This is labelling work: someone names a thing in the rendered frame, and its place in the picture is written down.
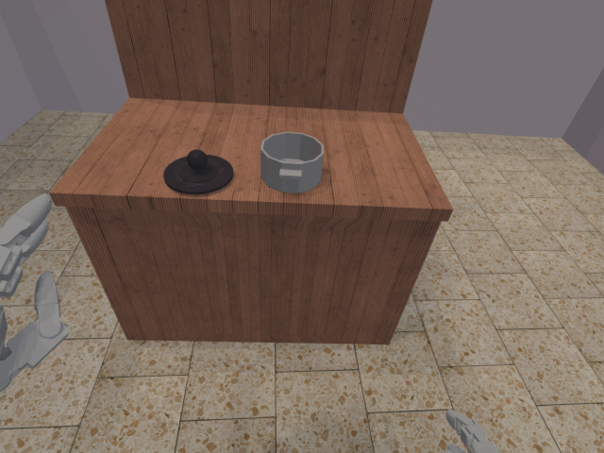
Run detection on right robot hand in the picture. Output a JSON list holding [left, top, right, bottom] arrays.
[[445, 410, 500, 453]]

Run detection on pot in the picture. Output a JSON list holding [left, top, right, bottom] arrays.
[[260, 132, 324, 193]]

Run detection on left robot hand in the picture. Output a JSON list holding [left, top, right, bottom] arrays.
[[0, 193, 70, 392]]

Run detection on table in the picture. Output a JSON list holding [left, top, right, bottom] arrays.
[[50, 0, 453, 344]]

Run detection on knob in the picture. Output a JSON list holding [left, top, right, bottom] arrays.
[[187, 149, 208, 170]]

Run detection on lid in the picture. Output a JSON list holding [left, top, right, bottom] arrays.
[[163, 155, 233, 194]]

